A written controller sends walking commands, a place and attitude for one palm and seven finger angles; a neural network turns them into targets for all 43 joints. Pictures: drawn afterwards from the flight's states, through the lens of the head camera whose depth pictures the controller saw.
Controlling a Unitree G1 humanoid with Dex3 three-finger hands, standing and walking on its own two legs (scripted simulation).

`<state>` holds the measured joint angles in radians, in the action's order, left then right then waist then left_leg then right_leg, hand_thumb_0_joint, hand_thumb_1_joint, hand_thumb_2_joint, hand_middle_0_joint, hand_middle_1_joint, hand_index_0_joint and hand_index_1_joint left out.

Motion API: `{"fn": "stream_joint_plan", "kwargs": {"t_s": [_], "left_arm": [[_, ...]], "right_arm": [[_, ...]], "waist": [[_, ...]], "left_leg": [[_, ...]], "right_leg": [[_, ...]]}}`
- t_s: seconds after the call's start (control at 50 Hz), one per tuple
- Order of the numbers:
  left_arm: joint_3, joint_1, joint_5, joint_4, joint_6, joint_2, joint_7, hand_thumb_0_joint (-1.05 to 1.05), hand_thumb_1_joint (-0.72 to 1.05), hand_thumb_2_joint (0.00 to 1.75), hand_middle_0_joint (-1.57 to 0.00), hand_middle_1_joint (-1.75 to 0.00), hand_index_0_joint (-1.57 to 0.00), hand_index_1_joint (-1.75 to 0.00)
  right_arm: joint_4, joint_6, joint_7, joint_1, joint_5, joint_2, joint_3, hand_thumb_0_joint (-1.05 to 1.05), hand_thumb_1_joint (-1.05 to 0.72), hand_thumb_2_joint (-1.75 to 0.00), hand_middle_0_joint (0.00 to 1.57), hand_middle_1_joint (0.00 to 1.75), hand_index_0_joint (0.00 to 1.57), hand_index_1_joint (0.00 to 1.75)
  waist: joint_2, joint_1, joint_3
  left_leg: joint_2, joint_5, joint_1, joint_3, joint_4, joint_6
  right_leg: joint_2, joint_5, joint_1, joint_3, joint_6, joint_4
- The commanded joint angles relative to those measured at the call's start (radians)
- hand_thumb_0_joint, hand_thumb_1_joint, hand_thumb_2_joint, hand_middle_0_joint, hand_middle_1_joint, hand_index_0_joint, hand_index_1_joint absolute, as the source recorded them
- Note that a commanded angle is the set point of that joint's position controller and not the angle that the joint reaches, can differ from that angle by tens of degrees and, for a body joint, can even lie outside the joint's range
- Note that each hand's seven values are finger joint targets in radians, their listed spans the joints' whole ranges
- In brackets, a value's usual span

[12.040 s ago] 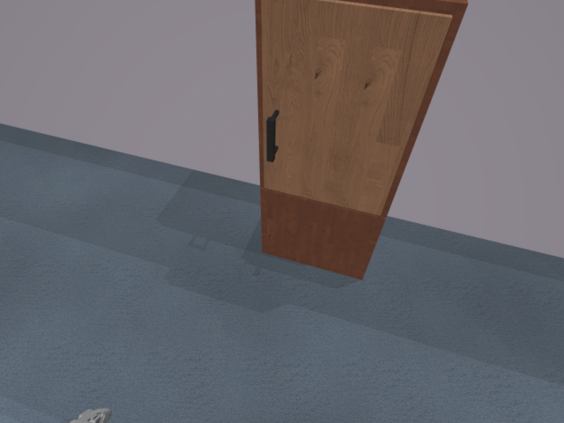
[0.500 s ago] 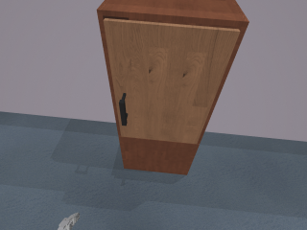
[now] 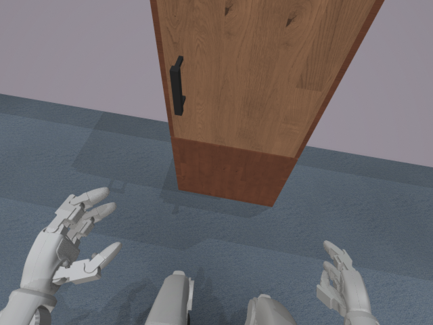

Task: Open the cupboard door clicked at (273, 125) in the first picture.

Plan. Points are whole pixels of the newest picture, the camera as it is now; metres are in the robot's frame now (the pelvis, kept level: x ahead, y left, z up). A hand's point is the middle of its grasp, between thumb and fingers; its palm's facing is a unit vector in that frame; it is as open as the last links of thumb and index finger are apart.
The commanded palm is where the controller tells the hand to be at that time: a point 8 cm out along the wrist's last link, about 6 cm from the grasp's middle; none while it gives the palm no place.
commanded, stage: raise the hand with hooked fingers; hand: left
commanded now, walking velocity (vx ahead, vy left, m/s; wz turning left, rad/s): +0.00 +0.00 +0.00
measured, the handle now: (179, 87) +0.63 +0.18 +0.02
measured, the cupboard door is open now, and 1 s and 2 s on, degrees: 0 0 0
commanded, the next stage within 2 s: move the hooked fingers beside the handle in 1.50 s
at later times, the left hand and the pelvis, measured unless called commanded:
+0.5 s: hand (78, 229) +0.24 +0.26 +0.04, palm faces -0.07 -1.00 -0.05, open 12.6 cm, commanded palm +0.23 +0.32 +0.05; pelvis +0.00 +0.03 +0.01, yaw -1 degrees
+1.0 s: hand (57, 203) +0.28 +0.31 +0.04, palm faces -0.07 -1.00 -0.06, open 14.0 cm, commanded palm +0.27 +0.36 +0.05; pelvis +0.00 +0.04 +0.01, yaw -1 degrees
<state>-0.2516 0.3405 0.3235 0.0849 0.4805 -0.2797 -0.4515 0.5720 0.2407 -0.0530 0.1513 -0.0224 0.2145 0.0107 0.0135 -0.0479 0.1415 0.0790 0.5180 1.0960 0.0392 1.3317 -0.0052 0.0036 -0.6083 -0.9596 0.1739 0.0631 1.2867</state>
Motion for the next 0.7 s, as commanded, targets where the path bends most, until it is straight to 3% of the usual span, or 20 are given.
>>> {"fn": "stream_joint_plan", "kwargs": {"t_s": [0.0, 0.04, 0.1, 0.18, 0.2, 0.4, 0.5, 0.58, 0.68], "left_arm": [[-0.119, -0.088, 0.047, -0.142, -0.02, -0.187, -0.028, 0.0, 0.18, 0.59, -0.25, -0.76, -0.25, -0.76], [-0.156, -0.044, 0.065, -0.1, -0.046, -0.192, -0.027, 0.0, 0.13, 0.57, -0.25, -0.8, -0.25, -0.8], [-0.167, -0.048, 0.071, -0.1, -0.033, -0.184, -0.006, 0.0, 0.06, 0.54, -0.26, -0.84, -0.26, -0.84], [-0.146, -0.089, 0.058, -0.063, 0.009, -0.176, 0.009, 0.0, -0.03, 0.5, -0.27, -0.9, -0.27, -0.9], [-0.143, -0.098, 0.053, -0.049, 0.018, -0.18, 0.009, 0.0, -0.06, 0.49, -0.27, -0.92, -0.27, -0.92], [-0.156, -0.17, 0.045, -0.089, 0.046, -0.229, 0.001, 0.0, -0.29, 0.39, -0.29, -1.07, -0.29, -1.07], [-0.169, -0.2, 0.045, -0.056, 0.015, -0.246, -0.002, 0.0, -0.41, 0.34, -0.29, -1.14, -0.29, -1.14], [-0.17, -0.241, 0.04, -0.043, 0.0, -0.258, -0.019, 0.0, -0.5, 0.3, -0.3, -1.2, -0.3, -1.2], [-0.193, -0.306, 0.047, 0.001, -0.018, -0.289, -0.048, 0.0, -0.5, 0.3, -0.3, -1.2, -0.3, -1.2]], "right_arm": [[-0.135, 0.048, -0.023, 0.007, -0.014, 0.16, 0.059, 0.0, -0.9, -0.9, 0.2, 0.3, 0.2, 0.3], [-0.14, 0.044, -0.019, -0.005, -0.013, 0.151, 0.059, 0.0, -0.9, -0.9, 0.2, 0.3, 0.2, 0.3], [-0.14, 0.04, -0.013, 0.002, -0.013, 0.144, 0.061, 0.0, -0.9, -0.9, 0.2, 0.3, 0.2, 0.3], [-0.134, 0.043, -0.008, 0.017, -0.011, 0.154, 0.06, 0.0, -0.9, -0.9, 0.2, 0.3, 0.2, 0.3], [-0.133, 0.043, -0.009, 0.023, -0.013, 0.16, 0.062, 0.0, -0.9, -0.9, 0.2, 0.3, 0.2, 0.3], [-0.146, 0.049, -0.008, 0.065, -0.014, 0.197, 0.058, 0.0, -0.9, -0.9, 0.2, 0.3, 0.2, 0.3], [-0.155, 0.036, -0.004, 0.07, -0.012, 0.209, 0.055, 0.0, -0.9, -0.9, 0.2, 0.3, 0.2, 0.3], [-0.163, 0.029, 0.0, 0.08, -0.012, 0.219, 0.05, 0.0, -0.9, -0.9, 0.2, 0.3, 0.2, 0.3], [-0.171, 0.022, -0.001, 0.09, -0.011, 0.229, 0.043, 0.0, -0.9, -0.9, 0.2, 0.3, 0.2, 0.3]], "waist": [[0.041, 0.047, 0.284], [0.039, 0.02, 0.3], [-0.016, 0.026, 0.298], [0.004, 0.039, 0.233], [-0.022, 0.047, 0.224], [0.111, 0.046, 0.267], [0.098, 0.056, 0.258], [0.129, 0.058, 0.269], [0.125, 0.062, 0.267]], "left_leg": [[-0.053, -0.206, -0.209, -0.002, -0.175, 0.043], [-0.054, -0.245, -0.219, 0.0, -0.187, 0.04], [-0.054, -0.236, -0.205, -0.001, -0.202, 0.039], [-0.055, -0.177, -0.195, -0.001, -0.218, 0.039], [-0.055, -0.161, -0.188, -0.001, -0.22, 0.04], [-0.052, -0.147, -0.315, 0.033, -0.291, 0.034], [-0.049, -0.123, -0.331, 0.055, -0.31, 0.028], [-0.043, -0.133, -0.371, 0.075, -0.32, 0.017], [-0.042, -0.122, -0.374, 0.088, -0.322, 0.012]], "right_leg": [[0.007, 0.141, 0.134, -0.229, -0.049, -0.305], [0.011, 0.196, 0.161, -0.216, -0.046, -0.291], [0.004, 0.187, 0.164, -0.208, -0.057, -0.294], [0.008, 0.089, 0.097, -0.194, -0.047, -0.296], [0.008, 0.066, 0.086, -0.194, -0.049, -0.301], [0.024, 0.137, 0.02, -0.115, -0.031, -0.239], [0.026, 0.142, -0.002, -0.099, -0.032, -0.237], [0.03, 0.153, -0.031, -0.087, -0.03, -0.221], [0.032, 0.147, -0.047, -0.085, -0.028, -0.218]]}}
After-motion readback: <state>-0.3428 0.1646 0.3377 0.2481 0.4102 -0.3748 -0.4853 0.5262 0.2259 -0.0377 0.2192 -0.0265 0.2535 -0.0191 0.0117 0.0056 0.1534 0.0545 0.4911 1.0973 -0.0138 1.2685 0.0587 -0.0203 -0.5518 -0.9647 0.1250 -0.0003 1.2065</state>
